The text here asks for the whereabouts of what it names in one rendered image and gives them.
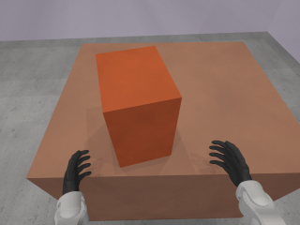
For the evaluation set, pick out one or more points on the left robot hand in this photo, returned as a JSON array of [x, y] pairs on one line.
[[72, 178]]

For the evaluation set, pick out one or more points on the left robot forearm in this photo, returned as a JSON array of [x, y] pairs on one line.
[[71, 210]]

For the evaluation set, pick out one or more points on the right robot hand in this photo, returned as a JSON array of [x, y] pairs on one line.
[[234, 163]]

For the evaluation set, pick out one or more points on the pedestal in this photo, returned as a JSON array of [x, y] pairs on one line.
[[226, 96]]

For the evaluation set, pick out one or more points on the carton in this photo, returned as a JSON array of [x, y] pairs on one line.
[[140, 104]]

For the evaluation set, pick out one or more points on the right robot forearm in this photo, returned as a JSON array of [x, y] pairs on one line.
[[257, 206]]

